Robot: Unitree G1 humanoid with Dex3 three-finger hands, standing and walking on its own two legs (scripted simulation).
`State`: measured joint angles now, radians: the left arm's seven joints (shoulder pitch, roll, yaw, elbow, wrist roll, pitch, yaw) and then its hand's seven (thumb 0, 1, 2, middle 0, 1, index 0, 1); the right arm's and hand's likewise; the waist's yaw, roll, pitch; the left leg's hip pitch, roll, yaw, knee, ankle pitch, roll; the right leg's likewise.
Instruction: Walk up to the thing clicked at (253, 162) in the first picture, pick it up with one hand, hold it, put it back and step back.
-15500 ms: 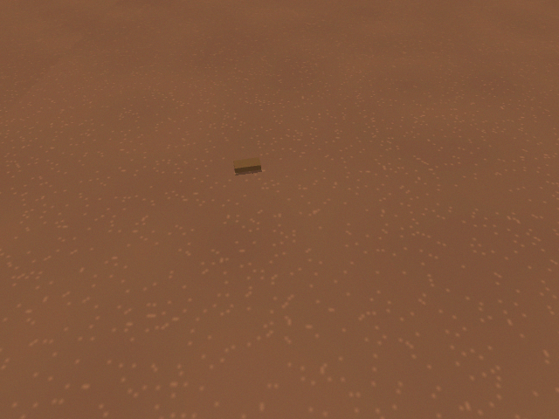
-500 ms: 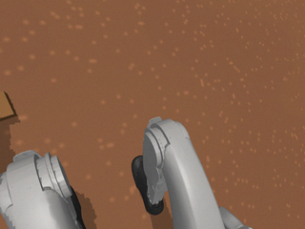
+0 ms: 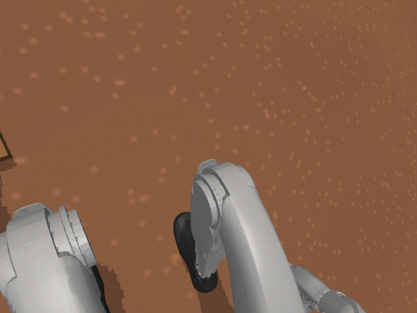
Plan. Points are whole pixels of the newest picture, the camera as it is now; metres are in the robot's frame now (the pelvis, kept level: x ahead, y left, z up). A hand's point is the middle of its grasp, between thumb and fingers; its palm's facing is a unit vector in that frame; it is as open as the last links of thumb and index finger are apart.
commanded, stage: rest palm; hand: left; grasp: from above
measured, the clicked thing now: out of the picture +0.42 +0.35 -0.28
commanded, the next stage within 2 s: close in 0.10 s
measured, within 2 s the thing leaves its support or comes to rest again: neither
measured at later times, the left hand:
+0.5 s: hand out of the picture +0.40 +0.34 -0.25, palm faces -0.41 -0.18 -0.89, open 13.4 cm
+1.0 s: hand out of the picture +0.40 +0.34 -0.25, palm faces -0.41 -0.18 -0.89, open 11.5 cm
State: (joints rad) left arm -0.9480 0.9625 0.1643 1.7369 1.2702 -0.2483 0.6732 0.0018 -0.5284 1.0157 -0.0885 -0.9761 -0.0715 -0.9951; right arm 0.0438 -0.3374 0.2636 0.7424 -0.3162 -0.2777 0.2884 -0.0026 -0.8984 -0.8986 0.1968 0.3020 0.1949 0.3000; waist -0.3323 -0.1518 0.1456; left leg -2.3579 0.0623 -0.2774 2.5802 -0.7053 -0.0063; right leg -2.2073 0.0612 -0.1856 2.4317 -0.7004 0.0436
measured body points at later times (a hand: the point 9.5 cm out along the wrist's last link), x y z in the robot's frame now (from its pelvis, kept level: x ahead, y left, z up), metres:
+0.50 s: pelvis +0.00 +0.00 +0.00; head +0.25 +0.14 +0.34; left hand +0.42 +0.34 -0.20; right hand +0.07 -0.24 -0.06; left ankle +0.07 +0.13 -0.26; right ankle +0.11 -0.12 -0.26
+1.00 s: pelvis -0.01 +0.00 +0.01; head +0.25 +0.15 +0.34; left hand +0.42 +0.35 -0.20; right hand +0.08 -0.24 -0.05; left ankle +0.07 +0.13 -0.26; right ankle +0.11 -0.12 -0.26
